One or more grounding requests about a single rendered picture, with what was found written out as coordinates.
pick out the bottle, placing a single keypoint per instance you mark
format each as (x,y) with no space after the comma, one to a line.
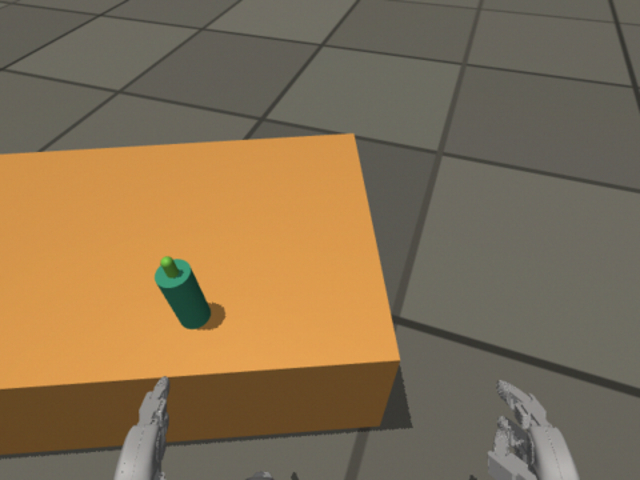
(178,284)

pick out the left robot hand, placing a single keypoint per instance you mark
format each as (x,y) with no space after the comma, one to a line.
(145,444)

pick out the right robot hand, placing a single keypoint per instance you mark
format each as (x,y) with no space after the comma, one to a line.
(540,454)

